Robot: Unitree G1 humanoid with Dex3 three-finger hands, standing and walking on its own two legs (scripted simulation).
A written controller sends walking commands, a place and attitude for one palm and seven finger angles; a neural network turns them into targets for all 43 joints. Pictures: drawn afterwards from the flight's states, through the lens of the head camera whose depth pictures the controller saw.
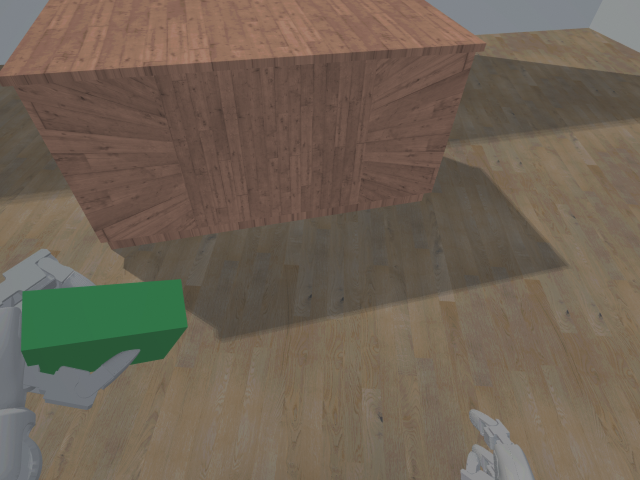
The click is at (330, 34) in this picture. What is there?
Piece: table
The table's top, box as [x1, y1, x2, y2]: [0, 0, 485, 86]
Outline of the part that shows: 0,83 2,86 482,51 485,42 424,0 49,0 1,69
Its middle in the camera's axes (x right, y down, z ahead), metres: -0.24 -0.79 +1.41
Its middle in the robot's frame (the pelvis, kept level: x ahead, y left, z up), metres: +1.57 +0.34 -0.01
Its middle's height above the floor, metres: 0.76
